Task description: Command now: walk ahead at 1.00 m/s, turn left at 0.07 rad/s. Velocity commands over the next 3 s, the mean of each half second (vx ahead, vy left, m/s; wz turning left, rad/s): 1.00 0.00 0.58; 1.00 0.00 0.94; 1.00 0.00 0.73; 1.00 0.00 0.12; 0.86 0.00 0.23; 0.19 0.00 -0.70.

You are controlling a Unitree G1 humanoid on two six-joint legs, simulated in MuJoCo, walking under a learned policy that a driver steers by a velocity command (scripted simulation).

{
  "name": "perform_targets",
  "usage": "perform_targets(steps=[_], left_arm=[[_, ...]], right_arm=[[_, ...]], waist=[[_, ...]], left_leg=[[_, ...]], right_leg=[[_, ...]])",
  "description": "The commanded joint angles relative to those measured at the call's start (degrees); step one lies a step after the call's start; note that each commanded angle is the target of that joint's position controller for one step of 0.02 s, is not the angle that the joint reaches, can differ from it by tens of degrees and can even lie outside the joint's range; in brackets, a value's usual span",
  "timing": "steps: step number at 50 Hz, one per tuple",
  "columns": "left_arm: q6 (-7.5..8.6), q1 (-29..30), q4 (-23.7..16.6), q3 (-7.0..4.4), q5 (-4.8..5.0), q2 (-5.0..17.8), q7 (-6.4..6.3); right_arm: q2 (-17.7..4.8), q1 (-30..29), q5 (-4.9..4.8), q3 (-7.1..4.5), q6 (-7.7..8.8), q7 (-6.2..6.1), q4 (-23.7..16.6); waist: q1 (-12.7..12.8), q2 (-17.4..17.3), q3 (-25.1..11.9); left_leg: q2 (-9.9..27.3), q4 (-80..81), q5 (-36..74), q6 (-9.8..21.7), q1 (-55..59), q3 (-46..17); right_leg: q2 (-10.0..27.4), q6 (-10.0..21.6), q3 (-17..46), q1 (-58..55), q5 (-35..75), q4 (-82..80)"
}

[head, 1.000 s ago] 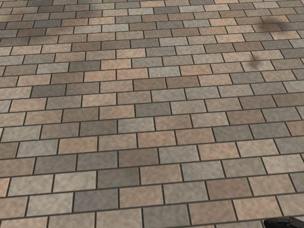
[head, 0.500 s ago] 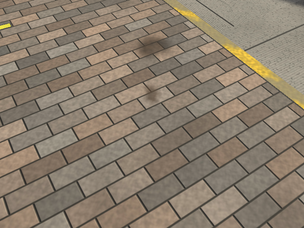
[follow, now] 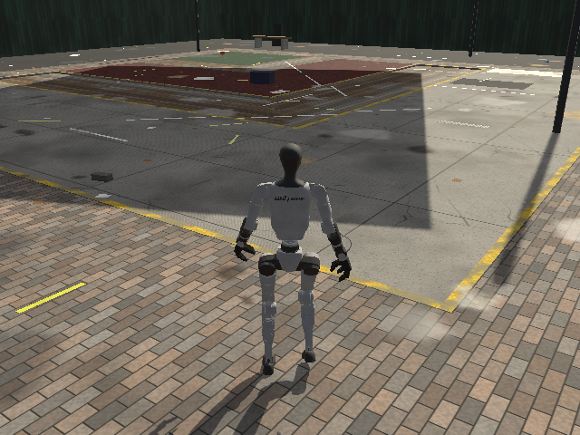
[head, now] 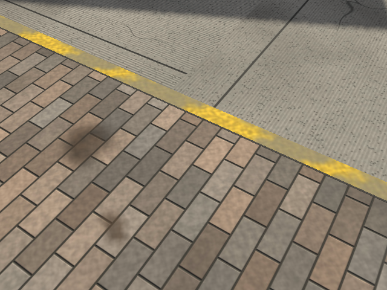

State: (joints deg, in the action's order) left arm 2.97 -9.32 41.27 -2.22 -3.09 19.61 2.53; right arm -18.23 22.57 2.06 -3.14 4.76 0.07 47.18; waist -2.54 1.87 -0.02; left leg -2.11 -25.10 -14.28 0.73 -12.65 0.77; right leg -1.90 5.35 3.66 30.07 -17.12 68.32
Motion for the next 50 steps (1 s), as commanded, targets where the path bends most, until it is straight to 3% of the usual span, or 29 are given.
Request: perform_targets(steps=[1,4,7,8,10,11,12,13,14,15,16,20,23,25,27,29,30,31,32,33,34,35,36,37,39,42,45,48,50], left_arm=[[0.73,5.46,-8.08,1.61,-1.32,0.27,0.89],[1.59,12.28,-10.59,3.34,0.41,-0.75,2.17],[1.63,11.82,-9.79,2.54,1.12,1.58,1.34],[1.73,9.7,-8.96,1.86,0.88,2.77,0.54],[2.19,-4.88,-4.35,0.03,-0.2,5.39,-1.39],[2.47,-14.76,-3.5,-1.57,-1.35,9.61,-2.82],[2.3,-17.86,-3.25,-2.25,-2.79,12.98,-3.5],[1.59,-14.76,-3.48,-2.63,-1.01,11.95,-3.6],[1.67,-9.71,-3.43,-1.62,-0.19,6.38,-3.46],[2.11,-7.7,-2.83,-1.02,0.34,3.1,-3.1],[2.44,-6.76,-2.26,-0.8,0.19,1.77,-2.97],[4.42,-9.62,2.32,-0.35,2.21,-1.08,-2.5],[5.21,-7.54,3.47,-0.47,2.06,-0.74,-2.56],[5.29,-7.69,4.2,-0.85,2.01,1.08,-2.88],[5.14,-10.4,5.08,-1.26,2.06,3.75,-3.26],[3.75,-11.89,4.81,-2.23,1.81,7.87,-4.03],[2.6,-10.53,4.19,-2.78,1.42,9.84,-4.41],[1.54,-8.26,3.1,-3.12,1.11,10.83,-4.52],[1.07,-8.07,3.04,-3.07,0.53,9.91,-3.96],[1.6,-7.86,1.05,-0.82,-0.23,1.01,-2.84],[2.73,-11.29,-6.08,-0.42,1.56,2.45,-2.8],[4.18,-4.86,-6.66,-0.23,0.74,5.3,-2.88],[4.73,-3.53,-6.39,-0.01,1.03,5.49,-2.84],[4.42,-2.69,-6.11,0.31,0.3,4.62,-3.0],[1.8,-4.74,-5.37,0.73,-1.29,3.78,-2.97],[0.03,2.33,-9.03,1.57,-0.95,1.31,-2.32],[0.32,10.12,-11.8,2.63,0.91,-1.0,-1.28],[0.64,11.88,-12.27,2.13,1.88,0.82,-1.37],[0.89,8.22,-11.24,1.11,1.81,3.35,-2.01]], right_arm=[[-3.67,2.05,-1.27,-0.28,1.5,0.33,-0.95],[-6.85,0.04,-1.31,-1.55,1.59,0.58,-1.65],[-9.49,2.54,-2.23,-2.24,1.6,1.3,-0.69],[-9.8,3.69,-2.23,-2.22,1.53,1.35,-0.11],[-10.83,4.46,-2.41,-2.51,1.23,1.31,0.56],[-7.7,3.07,-2.52,-1.74,1.52,1.3,-0.83],[0.96,6.08,-3.4,-0.1,1.29,0.7,-3.05],[-2.54,5.54,-3.5,-0.5,0.54,0.52,-4.35],[-3.83,0.42,-2.44,-0.82,-0.32,0.56,-4.32],[-3.21,-2.34,-1.77,-0.73,-0.86,1.18,-4.18],[-2.41,-2.72,-1.49,-0.76,-1.58,1.71,-3.71],[0.94,-9.4,-0.13,-0.16,-4.53,3.4,-7.12],[1.14,-15.97,-0.35,0.71,-4.42,4.69,-11.13],[0.65,-20.24,-0.54,1.33,-4.3,5.73,-12.5],[-0.04,-22.37,-0.57,1.5,-4.15,6.06,-12.83],[-2.6,-16.84,-0.76,0.83,-4.03,5.39,-11.05],[-4.67,-9.17,-0.75,-0.03,-3.95,4.88,-9.08],[-7.17,2.21,-0.63,-1.41,-3.86,4.05,-5.76],[-9.93,10.0,-0.73,-3.13,-4.05,2.53,-2.62],[-14.61,4.9,-1.76,-4.38,-4.83,1.23,-2.89],[-20.58,2.24,-0.01,-5.49,-5.45,1.27,-6.4],[-17.41,2.46,-0.57,-5.41,-5.65,0.54,-7.31],[-14.29,0.52,-0.81,-4.71,-5.22,0.02,-6.13],[-12.36,-1.36,-0.97,-4.11,-4.41,-0.11,-5.41],[-9.6,-4.07,-1.33,-2.83,-2.6,-0.35,-5.7],[-9.3,-4.25,-1.74,-2.63,-0.82,0.16,-5.72],[-9.75,-3.57,-1.87,-3.32,-0.42,0.71,-5.76],[-10.77,-1.15,-2.36,-3.98,-0.44,0.93,-5.07],[-11.81,-1.27,-2.07,-4.35,-0.74,0.41,-5.12]], waist=[[2.82,-6.47,4.22],[2.56,-6.04,5.92],[2.7,-5.79,4.3],[3.66,-5.27,1.98],[10.62,-3.32,-7.79],[15.2,0.74,-13.94],[11.52,10.9,-19.04],[10.06,12.13,-18.75],[8.29,6.28,-8.67],[7.35,3.02,-3.42],[5.66,2.73,-1.3],[2.6,2.97,4.03],[0.57,3.18,5.76],[0.74,0.46,7.27],[0.96,-0.4,6.96],[-2.58,2.5,2.06],[-7.05,3.6,-2.47],[-12.28,3.77,-7.86],[-14.19,-0.34,-10.68],[-7.57,-14.87,-5.44],[-3.36,-18.34,-18.54],[-5.87,-5.5,-15.3],[-2.83,-0.09,-5.62],[0.3,3.18,-1.16],[4.59,4.24,2.3],[4.51,2.09,5.74],[1.32,-1.22,5.57],[-0.97,-3.42,2.95],[0.74,-4.0,0.31]], left_leg=[[13.76,17.04,-2.92,11.97,4.77,-22.68],[9.78,22.08,5.26,10.35,-8.07,-14.88],[11.75,20.32,18.99,9.54,-5.05,-14.42],[11.47,14.6,28.58,8.65,-1.36,-13.29],[7.03,-9.8,36.66,6.75,-4.2,-10.04],[3.5,-28.1,22.06,5.78,-14.14,-7.94],[0.24,-46.35,-13.93,5.43,-26.58,-5.98],[0.79,-53.11,-9.0,6.11,-32.27,-5.89],[4.39,-53.09,-3.97,6.1,-35.27,-5.24],[6.06,-50.7,-1.48,5.56,-34.52,-4.9],[7.01,-49.25,-0.98,4.8,-32.49,-4.83],[9.61,-46.35,1.77,3.57,-35.36,-3.71],[9.16,-36.71,11.52,4.13,-33.05,-0.99],[7.26,-25.21,16.99,5.65,-26.07,4.06],[3.06,-18.75,18.7,7.75,-18.73,9.11],[-1.56,-17.56,13.61,9.49,-11.5,11.38],[-3.22,-17.63,10.38,10.77,-3.26,10.58],[-4.1,-16.51,7.34,12.65,9.25,7.99],[-3.74,-13.5,3.2,14.17,22.58,3.38],[5.5,-12.52,6.37,16.42,25.79,-12.28],[16.27,-0.34,-1.65,28.89,42.35,-43.38],[17.3,9.17,-10.81,26.3,37.65,-48.35],[15.86,11.65,-10.04,23.64,26.62,-44.24],[13.34,11.76,-4.53,21.87,17.01,-39.28],[8.88,12.09,4.35,20.94,2.73,-31.08],[3.97,15.3,7.43,19.96,-9.0,-24.46],[0.34,15.56,12.31,15.83,-11.49,-21.4],[2.35,12.36,21.49,13.21,-3.7,-23.56],[2.93,5.34,30.46,10.92,2.36,-25.17]], right_leg=[[6.06,-2.44,0.42,14.84,2.17,-8.41],[4.52,-4.46,-3.95,-2.55,11.73,-27.39],[2.38,-3.8,-5.25,-12.8,15.18,-32.3],[1.26,-3.25,-5.22,-16.13,13.1,-34.3],[0.53,-1.99,-5.37,-35.45,8.07,-36.04],[12.48,-0.42,6.47,-47.19,-7.09,-38.33],[28.2,1.2,30.51,-53.71,-26.48,-46.3],[29.49,4.57,43.92,-48.96,-32.48,-54.35],[26.0,4.25,33.64,-42.01,-27.89,-53.98],[23.11,3.74,24.01,-35.66,-16.14,-53.93],[20.84,2.58,17.57,-31.46,-8.11,-54.96],[18.24,0.74,1.34,-27.23,12.21,-58.78],[15.0,-0.84,-10.34,-24.16,22.39,-61.02],[12.95,-2.04,-16.48,-22.35,27.14,-63.55],[12.95,-3.01,-19.41,-25.05,47.93,-60.74],[14.41,-3.9,-19.61,-31.45,72.13,-49.23],[15.67,-3.68,-19.03,-31.61,77.95,-38.2],[16.53,-2.84,-17.6,-27.59,76.76,-23.16],[12.94,-3.44,-17.34,-17.46,52.83,-3.09],[2.36,-5.19,-16.0,0.85,-7.45,20.29],[-1.21,-6.91,-3.35,19.39,-12.95,32.13],[2.55,-6.22,1.76,22.97,-6.61,27.04],[5.04,-5.99,1.71,21.19,-3.18,19.64],[6.95,-6.42,1.39,16.95,-3.21,14.27],[9.01,-8.17,1.5,8.75,-5.27,7.38],[10.02,-10.05,-1.61,3.99,-1.22,-8.23],[7.45,-9.43,-3.11,-3.96,17.72,-24.82],[4.89,-7.96,-2.68,-8.82,22.64,-33.14],[2.75,-7.21,-1.73,-14.09,17.37,-37.39]])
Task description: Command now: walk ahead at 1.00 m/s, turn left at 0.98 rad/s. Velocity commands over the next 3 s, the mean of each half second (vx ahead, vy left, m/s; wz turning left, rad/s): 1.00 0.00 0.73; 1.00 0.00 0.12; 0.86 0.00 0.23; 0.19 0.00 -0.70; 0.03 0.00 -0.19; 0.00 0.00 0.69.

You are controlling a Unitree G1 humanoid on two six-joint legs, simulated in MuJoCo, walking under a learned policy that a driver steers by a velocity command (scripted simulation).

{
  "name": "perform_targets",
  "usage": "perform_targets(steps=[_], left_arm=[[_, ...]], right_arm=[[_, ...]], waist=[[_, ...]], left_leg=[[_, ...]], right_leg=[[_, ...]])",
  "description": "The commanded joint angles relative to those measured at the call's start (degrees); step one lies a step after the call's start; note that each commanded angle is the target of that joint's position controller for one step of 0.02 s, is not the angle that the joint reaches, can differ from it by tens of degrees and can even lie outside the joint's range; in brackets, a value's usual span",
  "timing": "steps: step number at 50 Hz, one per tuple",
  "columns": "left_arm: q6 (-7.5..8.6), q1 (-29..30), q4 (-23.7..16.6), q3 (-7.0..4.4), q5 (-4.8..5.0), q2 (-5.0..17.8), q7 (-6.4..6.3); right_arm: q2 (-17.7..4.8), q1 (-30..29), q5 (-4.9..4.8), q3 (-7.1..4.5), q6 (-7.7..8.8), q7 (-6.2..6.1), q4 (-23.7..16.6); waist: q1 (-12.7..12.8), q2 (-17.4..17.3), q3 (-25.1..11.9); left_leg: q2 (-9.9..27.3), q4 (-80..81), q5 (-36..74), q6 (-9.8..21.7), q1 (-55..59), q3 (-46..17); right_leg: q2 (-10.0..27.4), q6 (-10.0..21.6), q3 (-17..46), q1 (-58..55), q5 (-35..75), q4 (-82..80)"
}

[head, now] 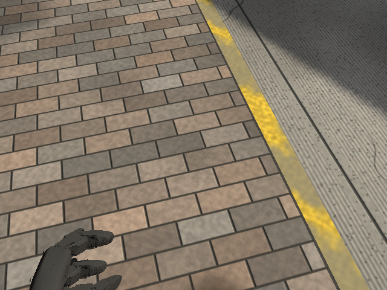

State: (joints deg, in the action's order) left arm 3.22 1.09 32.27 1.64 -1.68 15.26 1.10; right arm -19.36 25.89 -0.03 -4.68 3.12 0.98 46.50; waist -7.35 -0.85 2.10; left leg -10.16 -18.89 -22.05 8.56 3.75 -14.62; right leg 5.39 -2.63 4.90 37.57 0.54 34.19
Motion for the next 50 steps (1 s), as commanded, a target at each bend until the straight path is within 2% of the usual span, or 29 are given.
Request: perform_targets(steps=[1,2,3,4,5,6,7,9,12,16,20,22,24,25,26,27,28,29,31,33,37,41,43,45,46,47,48,49,50], left_arm=[[0.84,-8.63,-0.43,-3.95,0.49,10.29,-1.26],[1.07,-19.74,2.01,-5.12,0.45,12.35,-2.14],[1.33,-32.3,3.98,-6.72,-0.89,16.34,-3.52],[1.34,-30.6,3.79,-7.34,-3.21,20.4,-3.4],[0.91,-23.35,3.02,-7.54,-2.06,17.28,-2.95],[0.59,-18.45,2.24,-6.42,-1.44,11.78,-2.73],[0.39,-17.43,3.24,-5.79,-1.33,9.03,-2.41],[0.96,-19.71,6.53,-5.21,-1.03,7.46,-2.37],[2.92,-22.58,10.31,-4.66,0.32,5.28,-0.96],[4.33,-22.07,12.22,-4.74,-0.12,6.91,-0.21],[3.93,-28.64,16.01,-4.79,0.23,9.23,-0.57],[3.11,-30.12,17.19,-5.13,0.15,12.7,-1.48],[1.55,-28.45,17.42,-5.58,0.04,15.9,-2.45],[0.98,-26.23,16.61,-5.47,0.45,15.67,-2.58],[1.05,-28.26,14.84,-4.39,-0.54,9.67,-1.88],[1.53,-32.44,11.21,-3.61,1.51,5.76,-0.71],[2.1,-22.65,9.59,-4.52,1.53,10.35,-1.14],[2.61,-19.99,8.68,-4.06,2.04,8.51,-1.03],[1.63,-20.5,10.26,-3.51,0.35,6.3,-0.62],[-0.22,-22.67,10.86,-3.15,-0.77,4.76,0.33],[-0.42,-7.29,5.13,-2.31,-0.91,3.17,1.48],[0.37,-1.36,3.54,-1.73,0.62,2.99,2.58],[0.37,-1.42,3.78,-2.27,0.31,4.73,2.08],[0.3,-7.2,5.08,-3.38,-0.09,7.41,1.0],[0.16,-16.92,7.89,-4.44,0.0,9.51,0.12],[-0.19,-29.26,11.48,-5.62,-0.32,11.68,-1.0],[-0.38,-36.21,12.9,-7.45,-1.54,17.38,-2.18],[-0.26,-34.1,13.05,-8.15,-1.4,19.63,-1.29],[-0.16,-27.47,12.08,-7.76,-0.55,14.62,-0.47]], right_arm=[[-12.24,-5.17,0.48,-3.09,0.8,-0.47,-4.46],[-13.33,-7.88,0.72,-3.21,1.0,-0.16,-4.79],[-7.77,-9.56,0.83,-1.6,1.76,-0.08,-6.24],[1.15,-4.25,-1.38,0.81,1.74,-0.18,-9.31],[-2.55,-5.58,-0.25,1.33,0.91,-0.69,-9.42],[-5.41,-9.5,0.99,0.73,0.06,-0.42,-8.81],[-5.74,-11.62,1.67,0.66,-0.54,0.4,-8.74],[-3.52,-13.88,2.34,1.08,-1.99,2.27,-10.04],[-0.36,-18.19,2.54,2.47,-3.21,3.48,-13.04],[-1.08,-24.35,2.16,3.42,-2.7,3.89,-15.59],[-0.31,-32.31,2.3,4.62,-1.61,4.77,-16.33],[-1.44,-30.29,2.79,4.38,-1.28,3.91,-15.42],[-4.78,-15.0,3.02,2.72,-0.99,2.45,-10.56],[-6.99,-3.39,3.22,1.41,-0.86,1.38,-6.74],[-11.3,0.15,3.46,-0.05,-1.12,0.05,-4.88],[-15.33,-2.27,3.13,-1.09,-1.46,-0.44,-6.66],[-12.74,-1.81,2.28,-1.3,-1.38,-0.7,-6.01],[-10.74,-3.51,1.88,-0.93,-0.78,-1.11,-4.01],[-5.78,-7.29,1.93,0.24,0.62,-1.15,-2.53],[-2.36,-7.43,1.24,1.39,1.74,-1.18,-1.64],[-2.97,-4.29,0.21,1.27,3.34,-0.35,0.58],[-5.37,-1.53,-0.92,0.93,4.86,-0.2,2.42],[-7.33,-0.02,-0.51,0.72,4.53,-0.5,3.79],[-10.19,0.75,1.2,0.24,3.41,-1.32,4.71],[-11.16,-0.21,2.27,0.0,2.46,-1.95,4.94],[-11.18,-2.92,2.9,0.03,1.73,-2.38,4.75],[-4.82,-0.88,2.18,1.62,2.13,-1.93,3.03],[0.16,5.49,-0.7,2.73,3.33,-0.79,1.21],[-3.97,-1.77,0.24,2.4,3.44,-1.47,0.65]], waist=[[8.86,-0.58,-6.34],[15.87,0.58,-11.58],[20.78,5.24,-18.44],[14.12,22.26,-23.18],[11.85,20.11,-18.47],[11.53,11.6,-11.26],[11.0,5.61,-6.9],[9.61,6.09,-2.57],[8.22,5.49,0.44],[6.42,4.28,4.55],[9.2,1.9,7.22],[6.64,6.33,3.5],[-1.64,9.9,-6.3],[-7.41,8.75,-11.19],[-3.68,0.13,-16.75],[2.34,-11.6,-24.69],[-1.45,-1.41,-20.14],[1.06,-0.74,-9.74],[6.8,4.64,-1.47],[9.68,0.5,-0.49],[7.67,-0.24,7.35],[6.35,0.44,6.91],[6.71,0.57,4.69],[10.31,-3.12,-1.98],[15.15,-4.17,-7.37],[21.81,-3.68,-11.94],[21.45,5.46,-17.71],[14.5,22.4,-26.63],[14.87,9.93,-18.69]], left_leg=[[10.4,-9.54,45.33,1.7,-12.14,-9.25],[8.32,-23.07,46.46,0.22,-15.9,-7.06],[5.23,-42.09,32.68,-0.62,-24.89,-3.04],[-0.73,-57.59,-9.13,-2.08,-41.85,3.21],[4.45,-62.4,-3.06,-1.27,-48.65,6.05],[8.15,-61.16,2.6,-1.47,-49.28,7.85],[10.38,-58.65,5.1,-2.02,-47.91,9.01],[13.26,-56.54,5.7,-2.95,-46.48,9.32],[14.61,-54.54,9.87,-3.39,-48.75,9.29],[12.39,-38.84,20.02,-3.48,-46.58,10.96],[8.65,-22.3,22.02,-0.2,-37.38,20.99],[4.88,-19.54,16.41,1.3,-31.5,23.08],[2.38,-17.45,9.38,3.63,-15.1,21.29],[4.02,-11.67,11.05,5.27,-0.28,17.76],[15.95,-14.46,-1.16,5.06,14.31,3.58],[30.35,-5.88,-9.41,11.56,25.95,-29.42],[27.7,-0.43,-4.44,10.29,22.4,-27.38],[26.22,1.21,4.61,9.83,13.04,-18.29],[20.56,4.21,12.53,6.39,-3.73,-7.39],[19.17,7.8,13.82,6.95,-10.92,-4.09],[14.89,14.86,21.51,6.07,-16.34,4.82],[16.04,21.38,35.41,3.5,-15.64,9.43],[16.99,17.32,52.5,2.02,-5.42,11.58],[18.93,3.6,75.29,0.35,2.13,12.42],[19.59,-8.93,78.66,-0.22,1.34,12.56],[17.79,-26.02,72.3,-0.8,-5.44,14.21],[11.58,-51.94,44.29,-1.68,-20.87,15.75],[0.9,-70.13,-3.75,-3.18,-38.34,8.93],[6.29,-71.3,0.65,-1.4,-45.34,6.48]], right_leg=[[-6.25,1.39,-3.31,-28.54,-6.77,-2.9],[-5.58,2.04,-4.1,-40.77,-10.61,-3.01],[4.48,3.73,5.34,-54.5,-27.56,-3.25],[20.9,7.76,36.73,-63.3,-47.54,-15.73],[20.83,9.3,46.64,-56.54,-54.48,-21.16],[18.27,9.07,35.91,-48.95,-50.7,-20.22],[15.59,8.58,25.93,-42.73,-39.94,-19.58],[12.15,7.1,13.33,-35.77,-27.11,-20.89],[10.57,6.66,3.77,-32.28,-14.45,-23.96],[7.44,7.29,-8.51,-28.4,-2.01,-29.61],[6.82,7.11,-15.65,-33.2,19.6,-33.31],[8.81,7.38,-16.84,-40.54,48.99,-24.84],[10.59,7.79,-16.83,-41.65,61.84,-3.13],[9.21,7.61,-17.42,-33.98,54.03,13.57],[4.1,7.51,-15.54,-19.21,3.74,33.95],[-4.84,5.81,-8.36,1.03,-29.58,52.69],[-3.15,7.06,-1.43,7.65,-23.03,53.51],[-1.23,7.01,-2.16,9.07,-18.72,49.41],[2.01,6.29,-1.71,2.05,-17.99,40.77],[3.45,4.65,-1.69,-2.13,-19.18,35.81],[4.26,3.21,-6.07,2.82,-7.39,19.19],[0.02,6.23,-9.5,-11.38,12.16,1.59],[-3.22,7.92,-11.17,-12.52,9.74,-1.59],[-7.96,9.4,-12.12,-19.18,-0.68,-0.71],[-9.41,10.34,-11.32,-28.79,-6.31,0.16],[-7.51,11.39,-10.04,-41.47,-10.42,-0.61],[4.99,14.71,5.33,-55.2,-27.66,-0.36],[18.1,22.16,42.6,-64.69,-36.32,-13.82],[14.83,20.65,40.62,-59.65,-36.36,-17.34]])
Over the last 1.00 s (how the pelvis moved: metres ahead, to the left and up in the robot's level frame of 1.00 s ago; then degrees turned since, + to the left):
0.86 0.23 -0.01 47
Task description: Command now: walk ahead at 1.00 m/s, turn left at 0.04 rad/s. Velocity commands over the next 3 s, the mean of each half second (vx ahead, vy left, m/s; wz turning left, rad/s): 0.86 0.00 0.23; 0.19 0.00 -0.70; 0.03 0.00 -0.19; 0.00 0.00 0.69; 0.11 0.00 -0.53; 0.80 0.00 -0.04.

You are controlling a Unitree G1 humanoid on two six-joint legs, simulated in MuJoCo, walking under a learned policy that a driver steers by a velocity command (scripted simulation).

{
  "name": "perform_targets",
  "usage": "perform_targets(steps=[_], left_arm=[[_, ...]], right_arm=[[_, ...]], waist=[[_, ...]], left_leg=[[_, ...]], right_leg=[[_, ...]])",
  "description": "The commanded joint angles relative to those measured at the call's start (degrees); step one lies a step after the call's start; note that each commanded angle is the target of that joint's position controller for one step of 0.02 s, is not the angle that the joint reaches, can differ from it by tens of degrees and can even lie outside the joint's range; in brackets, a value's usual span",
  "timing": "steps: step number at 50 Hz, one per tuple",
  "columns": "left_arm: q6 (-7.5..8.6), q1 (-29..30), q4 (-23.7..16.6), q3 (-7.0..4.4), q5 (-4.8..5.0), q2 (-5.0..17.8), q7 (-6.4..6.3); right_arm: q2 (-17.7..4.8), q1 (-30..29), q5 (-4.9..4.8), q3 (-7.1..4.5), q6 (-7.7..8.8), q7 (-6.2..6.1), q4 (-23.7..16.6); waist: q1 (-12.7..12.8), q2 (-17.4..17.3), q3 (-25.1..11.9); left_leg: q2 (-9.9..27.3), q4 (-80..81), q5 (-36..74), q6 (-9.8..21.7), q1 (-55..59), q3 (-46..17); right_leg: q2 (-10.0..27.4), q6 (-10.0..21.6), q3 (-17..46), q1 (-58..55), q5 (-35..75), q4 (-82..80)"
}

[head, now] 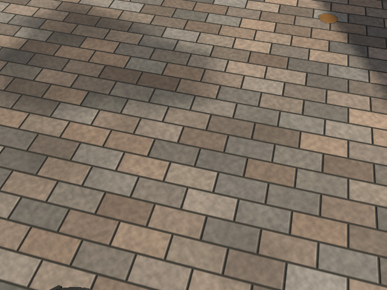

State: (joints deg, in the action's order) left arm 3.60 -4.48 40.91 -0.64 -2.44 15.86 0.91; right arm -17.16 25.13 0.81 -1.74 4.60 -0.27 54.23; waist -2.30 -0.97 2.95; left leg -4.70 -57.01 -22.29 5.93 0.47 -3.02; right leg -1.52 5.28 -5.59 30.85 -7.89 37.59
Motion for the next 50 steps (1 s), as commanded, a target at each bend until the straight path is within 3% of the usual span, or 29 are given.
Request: perform_targets(steps=[1,2,4,8,11,14,16,17,18,19,20,21,22,23,24,25,26,29,33,36,41,42,43,44,45,46,47,48,50], left_arm=[[0.0,-18.42,3.96,-4.67,0.81,10.44,-0.14],[0.37,-16.69,4.71,-4.06,0.38,7.6,-0.04],[1.18,-15.44,6.54,-2.75,0.05,4.41,-0.31],[3.91,-15.62,8.21,-2.97,1.11,5.55,0.43],[5.08,-16.05,8.55,-2.7,1.89,5.21,0.66],[5.58,-19.8,10.03,-2.78,2.35,6.85,-0.02],[4.46,-22.56,10.8,-2.7,2.04,8.24,-1.19],[3.54,-23.66,11.41,-2.79,1.86,9.65,-1.99],[2.45,-23.15,11.78,-2.98,1.37,11.1,-2.61],[1.76,-21.06,11.64,-2.99,1.29,11.86,-2.93],[1.64,-19.81,10.76,-2.77,1.91,10.64,-2.71],[1.89,-29.16,9.62,-1.11,3.49,0.55,-1.95],[1.53,-29.01,9.4,-1.5,6.67,4.87,-3.04],[1.32,-21.16,8.41,-1.64,5.63,5.9,-3.19],[1.16,-18.36,7.59,-1.5,4.53,5.28,-2.71],[0.35,-15.85,7.44,-1.69,3.02,4.36,-2.36],[-1.33,-17.25,8.46,-2.03,1.74,4.01,-1.87],[-4.35,-19.05,7.6,-2.39,1.25,0.95,-0.64],[-4.46,-13.78,4.63,-1.94,1.41,-0.77,0.04],[-4.67,-10.59,3.28,-2.03,0.81,-0.32,1.0],[-4.99,-14.03,1.48,-3.89,-0.07,2.79,0.87],[-4.3,-19.87,2.62,-4.44,-0.19,3.19,0.21],[-3.7,-22.03,2.49,-6.17,0.15,9.53,-0.81],[-4.93,-19.08,1.46,-8.04,1.6,16.39,-1.04],[-5.39,-17.25,-1.4,-8.58,3.33,16.5,-0.74],[-6.04,-14.12,-1.87,-7.76,2.49,12.38,-1.1],[-6.71,-11.24,-1.56,-6.58,2.06,8.98,-1.4],[-6.76,-9.63,-1.82,-6.14,2.34,7.39,-1.54],[-6.45,-8.9,-2.41,-6.2,1.97,6.86,-1.25]], right_arm=[[-6.33,-6.29,-0.47,-0.36,2.11,-0.03,-8.4],[-5.19,-8.3,0.12,0.09,1.96,0.35,-8.83],[-2.43,-7.09,1.24,0.82,-0.01,1.55,-9.33],[-1.22,-16.52,0.8,1.53,-2.07,2.81,-13.23],[-0.52,-22.33,0.17,1.96,-1.41,3.98,-15.06],[0.06,-27.38,0.22,2.14,-1.08,4.79,-15.92],[-1.04,-26.57,1.25,1.87,-0.75,4.48,-15.21],[-1.55,-23.21,2.0,1.68,-0.47,4.07,-14.23],[-2.92,-14.61,2.49,1.07,-0.08,3.54,-11.7],[-4.49,-2.93,2.49,0.24,0.23,2.72,-7.77],[-7.54,4.62,3.33,-0.91,0.17,1.51,-5.17],[-13.47,3.56,4.09,-2.47,-0.14,0.8,-5.81],[-13.66,3.79,1.78,-3.64,0.01,1.15,-7.62],[-10.97,-1.0,0.85,-3.35,-0.17,0.51,-8.49],[-5.97,-5.6,0.53,-1.93,0.04,0.3,-7.73],[-3.15,-7.1,0.63,-1.15,0.42,0.03,-7.03],[-2.2,-7.66,0.48,-0.83,0.52,-0.49,-7.19],[-3.32,-10.06,-0.26,-1.23,1.28,-0.72,-7.4],[-1.5,-15.57,-0.46,-0.85,0.97,-1.02,-8.88],[-2.46,-13.31,-0.9,-1.43,0.34,-1.38,-8.66],[-4.69,-12.69,-1.23,-2.91,-2.48,-2.04,-9.92],[-5.29,-13.84,-1.42,-3.16,-3.29,-1.81,-10.47],[-5.33,-13.1,-0.96,-3.29,-3.76,-1.25,-11.93],[-1.24,-9.04,-0.29,-2.42,-4.98,-0.7,-15.22],[-0.8,-7.79,1.6,-1.28,-5.39,-1.04,-14.86],[-2.66,-12.13,1.19,-1.73,-5.33,-1.16,-15.08],[-3.06,-15.87,0.72,-2.04,-4.93,-1.5,-15.46],[-3.6,-17.0,1.06,-2.17,-4.99,-1.9,-16.08],[-2.27,-15.64,1.64,-1.83,-6.32,-2.01,-15.1]], waist=[[8.29,3.56,-10.91],[6.28,-1.38,-6.31],[1.54,0.89,-2.0],[0.62,2.83,5.72],[1.51,1.3,5.56],[3.3,1.23,6.15],[2.82,3.63,3.7],[0.96,5.26,0.94],[-3.16,6.35,-3.56],[-8.45,7.29,-8.64],[-11.13,6.67,-13.27],[-2.56,-13.52,-24.51],[-5.83,-4.44,-38.86],[-4.71,1.34,-31.49],[-1.74,2.14,-18.93],[0.11,3.01,-10.55],[1.45,2.81,-6.83],[5.49,-0.87,-5.7],[6.56,-5.32,-4.54],[4.4,-4.57,-5.04],[5.37,-3.85,-5.53],[8.62,-1.11,-7.54],[9.28,9.06,-7.36],[3.82,19.06,-12.13],[4.79,9.89,-17.63],[4.66,3.14,-10.98],[3.03,-0.14,-3.5],[2.19,1.29,-2.15],[1.99,2.16,-5.06]], left_leg=[[4.26,-29.27,5.65,1.16,-42.96,-4.08],[6.47,-24.52,6.49,1.15,-40.73,-3.57],[8.39,-19.85,5.67,0.1,-35.73,-4.18],[10.39,-6.46,14.66,-1.7,-40.07,-2.06],[9.25,9.67,28.57,-0.64,-34.79,4.54],[7.28,19.19,36.31,1.99,-32.22,8.68],[2.23,22.18,31.37,3.11,-30.02,12.07],[-0.85,23.63,27.17,3.25,-25.59,12.97],[-3.15,25.02,24.02,3.67,-16.18,12.1],[-1.2,29.08,27.53,5.12,-4.91,8.12],[5.94,29.14,33.13,6.13,6.42,2.6],[28.69,17.46,80.36,12.39,28.63,-18.66],[33.59,19.5,85.31,19.54,36.47,-28.72],[29.55,25.14,72.61,15.72,25.81,-21.59],[26.56,30.13,62.39,11.97,12.99,-15.63],[24.32,33.42,59.85,9.1,3.34,-10.93],[22.9,36.28,60.86,7.36,-5.1,-6.24],[20.59,40.26,59.65,6.15,-14.11,3.22],[14.82,40.41,52.22,3.49,-15.73,15.55],[16.7,37.03,48.77,2.78,-10.27,17.95],[21.54,18.55,52.79,-0.28,-5.97,18.3],[20.41,7.12,48.52,-2.27,-8.93,18.96],[13.62,-9.08,21.55,-5.98,-19.17,19.46],[-0.23,-26.65,-19.71,-9.73,-35.51,11.87],[3.57,-26.29,-18.42,-10.09,-36.89,-0.57],[4.75,-23.73,-13.49,-9.63,-37.79,-1.68],[6.32,-17.09,-8.07,-9.17,-38.08,-1.49],[7.27,-11.37,-4.57,-9.08,-36.1,-1.25],[6.06,-6.94,-1.46,-9.4,-31.11,-0.37]], right_leg=[[20.55,11.65,40.57,-43.02,-21.48,-21.18],[18.41,10.36,34.33,-34.23,-16.63,-22.82],[15.41,7.98,25.38,-21.76,-15.07,-26.34],[12.3,4.8,9.74,-14.5,-4.68,-35.5],[8.35,1.94,-2.3,-15.46,10.0,-37.8],[10.72,0.0,-6.0,-24.81,23.63,-40.06],[11.64,-1.36,-6.93,-34.0,51.16,-32.25],[12.4,-1.56,-6.18,-36.62,62.79,-25.27],[12.88,-1.65,-5.53,-36.19,67.9,-13.32],[12.62,-1.57,-4.92,-33.87,64.73,1.03],[9.25,-1.52,-3.71,-26.76,45.65,18.12],[-2.26,-3.94,-0.38,-6.41,-26.56,48.5],[-3.45,-2.84,14.0,3.35,-26.99,59.57],[1.51,-2.76,13.07,4.59,-19.16,53.81],[4.0,-2.82,10.62,5.05,-16.33,45.07],[5.54,-3.1,10.04,4.21,-15.2,40.19],[5.65,-3.78,8.82,-0.83,-14.29,38.45],[5.57,-5.08,6.25,-4.77,-11.41,32.73],[5.22,-4.14,1.56,-6.05,4.91,13.64],[4.14,-2.63,-1.28,-7.04,10.95,4.8],[-0.21,2.36,-3.72,-11.26,-2.5,-0.26],[-0.69,4.53,-1.55,-17.78,0.97,-5.49],[7.68,8.24,13.51,-24.15,31.69,-9.81],[19.13,20.66,39.0,-32.92,50.98,-12.15],[22.22,22.22,44.89,-31.86,27.59,-19.07],[19.82,20.17,41.35,-25.75,7.76,-21.28],[16.06,16.32,35.65,-18.45,-0.01,-23.37],[12.83,13.19,31.73,-15.74,0.1,-23.21],[8.6,10.04,27.26,-14.6,5.99,-21.36]])
Over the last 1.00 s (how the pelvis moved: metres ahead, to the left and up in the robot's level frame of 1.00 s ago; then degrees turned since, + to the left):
0.90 0.18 -0.02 24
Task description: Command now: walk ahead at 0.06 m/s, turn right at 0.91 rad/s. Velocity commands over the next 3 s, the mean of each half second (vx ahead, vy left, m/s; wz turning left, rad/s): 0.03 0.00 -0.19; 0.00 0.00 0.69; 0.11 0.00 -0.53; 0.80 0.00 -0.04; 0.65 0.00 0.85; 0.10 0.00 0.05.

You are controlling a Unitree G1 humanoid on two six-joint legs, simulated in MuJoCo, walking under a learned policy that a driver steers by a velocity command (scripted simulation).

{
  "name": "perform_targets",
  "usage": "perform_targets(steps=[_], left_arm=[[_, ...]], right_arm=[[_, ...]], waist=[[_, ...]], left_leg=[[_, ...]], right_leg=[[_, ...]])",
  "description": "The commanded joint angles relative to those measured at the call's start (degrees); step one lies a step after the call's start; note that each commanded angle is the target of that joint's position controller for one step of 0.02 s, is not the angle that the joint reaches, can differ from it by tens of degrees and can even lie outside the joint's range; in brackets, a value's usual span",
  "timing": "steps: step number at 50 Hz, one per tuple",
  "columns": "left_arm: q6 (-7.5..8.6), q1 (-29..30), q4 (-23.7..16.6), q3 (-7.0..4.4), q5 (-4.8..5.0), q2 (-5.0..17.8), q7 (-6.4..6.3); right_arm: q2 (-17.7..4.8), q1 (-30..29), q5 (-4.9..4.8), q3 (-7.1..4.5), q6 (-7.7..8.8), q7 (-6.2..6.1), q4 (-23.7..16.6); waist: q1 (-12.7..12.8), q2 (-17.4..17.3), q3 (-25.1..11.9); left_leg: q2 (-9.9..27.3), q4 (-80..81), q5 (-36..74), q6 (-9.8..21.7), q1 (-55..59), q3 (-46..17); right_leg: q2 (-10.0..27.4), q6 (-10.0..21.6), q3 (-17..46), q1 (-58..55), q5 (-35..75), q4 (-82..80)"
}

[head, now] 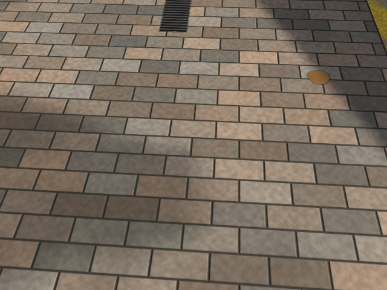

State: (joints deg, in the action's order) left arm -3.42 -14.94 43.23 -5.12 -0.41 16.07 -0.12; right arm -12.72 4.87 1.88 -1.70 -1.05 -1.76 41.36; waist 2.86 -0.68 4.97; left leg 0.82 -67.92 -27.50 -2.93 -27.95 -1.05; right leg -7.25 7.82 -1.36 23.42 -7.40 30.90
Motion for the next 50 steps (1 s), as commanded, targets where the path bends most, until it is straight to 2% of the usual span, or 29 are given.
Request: perform_targets(steps=[1,3,6,9,11,13,15,16,17,18,20,22,24,27,30,32,34,35,36,37,38,39,40,42,44,46,47,48,50], left_arm=[[0.79,1.1,-4.91,-2.1,-0.2,7.64,0.06],[0.83,-0.08,-5.06,-2.91,-0.3,9.53,0.32],[0.2,-0.16,-5.91,-3.45,-0.49,10.41,0.52],[0.18,1.01,-6.42,-2.56,-1.14,8.42,0.56],[0.17,1.76,-6.36,-1.62,-1.79,6.9,0.73],[0.06,2.34,-5.8,-0.45,-1.93,5.27,0.55],[0.12,2.8,-4.68,0.87,-1.22,4.07,-0.38],[0.36,1.63,-4.25,0.81,-1.33,4.78,-0.88],[0.5,1.38,-5.28,1.05,-0.75,4.47,-1.09],[0.58,4.6,-6.06,0.57,-0.91,6.29,-1.32],[1.22,6.58,-6.35,0.3,-0.84,7.09,-1.11],[1.37,6.83,-6.77,0.47,-0.91,6.07,-0.84],[1.45,7.39,-7.11,0.99,-0.66,4.73,-1.1],[1.68,10.65,-8.53,1.62,0.11,3.83,-1.54],[2.25,11.25,-9.1,2.01,0.6,4.02,-1.78],[2.7,9.32,-8.64,1.99,0.66,4.67,-2.11],[3.1,5.25,-7.45,1.88,0.6,5.15,-2.71],[3.41,2.31,-6.52,1.61,0.27,5.97,-3.21],[3.61,2.44,-6.53,0.72,-0.24,10.06,-3.85],[3.13,6.56,-8.92,0.12,-0.77,15.25,-3.75],[2.69,7.89,-8.68,0.46,-1.64,13.13,-3.32],[2.76,9.0,-9.0,1.65,-1.56,8.71,-3.03],[2.86,10.82,-9.09,2.38,-1.36,6.22,-2.71],[3.02,10.86,-9.55,2.62,-1.45,5.98,-2.97],[3.14,5.91,-8.51,2.28,-1.45,6.57,-2.75],[3.52,-0.28,-6.14,1.64,-1.19,7.86,-2.33],[3.72,-1.5,-5.3,1.44,-1.08,8.29,-2.08],[3.94,-1.23,-4.85,1.51,-0.99,8.2,-1.75],[4.39,2.19,-4.52,2.52,-0.82,6.33,-0.86]], right_arm=[[-5.77,4.94,0.18,-1.59,-1.0,-0.39,-2.33],[-5.08,3.76,-0.52,-1.29,-1.2,-0.26,-3.21],[-5.94,1.49,-0.6,-1.36,-1.16,-0.42,-4.27],[-6.34,4.12,-0.97,-1.43,-0.89,-0.48,-2.89],[-6.32,5.38,-1.14,-1.3,-0.7,-0.34,-2.44],[-5.98,7.37,-1.28,-1.04,-0.5,0.03,-1.7],[-4.3,9.56,-0.97,-0.43,-0.06,0.48,-0.27],[-6.59,7.09,-0.29,-0.68,0.38,0.47,-1.45],[-12.34,4.24,0.28,-1.72,0.88,0.72,-3.3],[-13.89,4.17,-0.08,-2.5,0.89,1.49,-2.55],[-14.6,7.94,-0.87,-3.76,0.63,2.01,-1.46],[-14.87,10.09,-1.44,-4.63,0.17,1.71,-0.88],[-14.15,11.18,-1.66,-5.23,-0.18,1.83,-0.87],[-13.45,13.46,-1.66,-5.99,-0.71,1.85,-0.76],[-14.24,13.7,-1.44,-6.94,-1.3,1.96,-1.17],[-14.64,11.86,-1.4,-7.35,-1.49,2.31,-1.93],[-14.55,8.32,-1.61,-7.44,-1.57,2.68,-3.03],[-13.97,6.25,-2.07,-7.27,-1.52,2.61,-3.72],[-10.78,8.25,-2.23,-6.45,-1.32,2.36,-4.09],[-7.77,11.82,-2.13,-5.83,-1.16,1.96,-4.9],[-14.19,9.78,0.06,-6.99,-1.28,1.73,-4.21],[-15.07,9.25,0.15,-7.4,-1.53,2.2,-3.68],[-14.06,10.69,0.19,-7.19,-2.09,2.83,-2.57],[-12.92,12.93,-0.52,-6.6,-3.1,4.3,-1.8],[-11.92,9.47,-1.1,-5.66,-3.26,4.84,-3.05],[-10.15,5.77,-1.05,-4.58,-3.21,4.63,-4.33],[-9.32,5.18,-1.15,-4.13,-3.27,4.36,-4.39],[-8.44,5.11,-1.32,-3.63,-3.32,4.0,-4.14],[-6.2,5.35,-1.6,-2.19,-3.49,3.07,-3.01]], waist=[[-3.01,1.36,-8.82],[-2.0,2.06,-10.42],[-0.43,5.26,-10.16],[0.14,7.79,-11.32],[0.34,8.87,-11.6],[-0.2,8.84,-11.35],[-1.84,6.69,-9.69],[-0.7,2.54,-6.93],[0.94,-7.32,-6.13],[0.48,-10.49,-2.02],[-1.92,-9.07,-2.59],[-2.23,-7.39,-4.35],[-2.72,-6.55,-7.28],[-4.69,-7.89,-9.48],[-5.41,-8.73,-10.65],[-4.62,-9.31,-10.98],[-2.17,-9.38,-10.67],[-0.28,-8.57,-10.24],[-1.89,-1.03,-10.63],[-3.85,12.37,-10.54],[-3.36,7.75,-6.56],[-4.62,5.43,-5.02],[-5.9,4.79,-3.49],[-6.19,8.72,-4.36],[-3.59,8.29,-4.67],[-0.8,8.41,-5.49],[-0.38,8.8,-5.93],[-0.66,9.2,-6.28],[-2.27,10.6,-6.94]], left_leg=[[-0.04,6.47,3.81,-0.67,-1.78,-2.39],[-0.83,11.32,4.23,-0.92,-1.82,-3.07],[-1.92,16.35,6.17,-0.76,-2.36,-4.26],[-1.04,19.93,7.45,0.41,1.58,-2.26],[-0.98,22.93,6.06,1.6,5.83,-0.62],[-0.82,28.93,5.81,3.17,10.29,0.56],[-1.5,43.01,11.9,5.22,18.67,-0.19],[1.21,48.49,12.23,6.6,17.18,-6.84],[11.45,54.56,13.46,9.82,13.28,-22.34],[15.21,55.49,20.03,13.32,7.02,-28.27],[12.83,53.32,25.7,14.53,11.35,-27.94],[9.56,49.92,33.59,14.05,17.7,-25.63],[6.98,47.36,39.06,13.49,22.55,-24.32],[5.32,46.18,38.81,13.46,27.08,-26.51],[4.77,46.11,35.77,13.31,27.11,-30.27],[4.07,46.3,34.31,12.36,24.21,-32.38],[1.87,46.28,28.49,9.63,18.03,-32.91],[-0.62,45.24,21.41,6.79,12.22,-31.47],[-5.57,39.22,5.17,3.25,4.09,-26.01],[-13.88,23.95,-6.24,0.96,-5.64,-11.25],[-7.81,13.87,-4.55,0.46,-6.85,-7.53],[-5.86,8.66,-1.53,0.85,-3.94,-7.01],[-5.41,4.55,1.72,1.04,-3.14,-6.31],[-4.76,-1.32,4.73,0.36,-4.61,-3.59],[-3.65,1.5,5.12,-0.62,-6.3,-1.64],[-4.7,6.61,3.08,-0.73,-6.29,-2.77],[-5.58,9.59,2.1,-0.38,-5.2,-3.92],[-6.09,13.7,1.59,0.11,-2.82,-4.76],[-4.92,26.39,2.32,1.07,6.95,-2.92]], right_leg=[[13.52,6.78,22.66,-8.18,7.99,-13.7],[12.82,5.87,24.19,-10.03,6.13,-13.15],[11.86,4.47,28.37,-10.61,-5.95,-14.54],[12.19,3.34,25.75,-10.2,-7.19,-14.15],[12.64,3.24,24.83,-8.82,-5.26,-13.79],[13.78,3.0,25.01,-8.03,-5.16,-13.52],[13.26,0.49,22.73,-4.55,-8.79,-12.07],[11.14,-1.84,20.23,-4.11,-8.65,-8.06],[4.81,-4.6,12.19,-3.0,-11.02,-0.46],[1.51,-6.11,6.27,-3.67,-14.39,2.22],[1.1,-7.19,5.73,-0.42,-17.08,12.47],[1.61,-8.57,6.36,4.82,-18.28,19.64],[1.86,-9.76,6.06,6.89,-18.52,21.15],[1.7,-10.54,5.86,8.11,-19.03,17.47],[1.03,-9.85,6.47,4.81,-18.89,11.24],[0.25,-8.98,6.65,-0.4,-18.15,5.94],[-0.14,-8.06,6.39,-9.49,-14.12,-3.96],[1.64,-7.37,6.81,-16.92,-8.52,-12.4],[11.71,-4.87,15.39,-24.18,-11.06,-18.82],[28.47,1.29,32.42,-25.89,-13.63,-21.07],[30.89,5.36,29.97,-16.88,-4.84,-19.89],[27.47,5.2,24.17,-13.81,2.85,-17.74],[22.91,3.35,16.8,-12.17,8.23,-16.12],[18.92,1.89,8.66,-14.69,18.19,-13.52],[18.87,2.36,6.33,-18.61,24.98,-11.77],[20.17,4.1,8.48,-22.72,30.64,-10.03],[20.61,4.57,9.19,-23.69,31.77,-9.3],[20.57,4.56,9.25,-23.37,31.91,-8.77],[18.63,3.44,7.97,-19.2,30.45,-8.73]])
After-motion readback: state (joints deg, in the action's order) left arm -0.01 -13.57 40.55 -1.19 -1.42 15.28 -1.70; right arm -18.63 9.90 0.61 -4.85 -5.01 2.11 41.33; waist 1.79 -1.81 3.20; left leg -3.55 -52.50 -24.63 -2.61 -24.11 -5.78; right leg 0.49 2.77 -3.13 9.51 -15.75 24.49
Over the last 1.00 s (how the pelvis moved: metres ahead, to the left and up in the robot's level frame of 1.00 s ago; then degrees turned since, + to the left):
0.67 0.04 0.02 -16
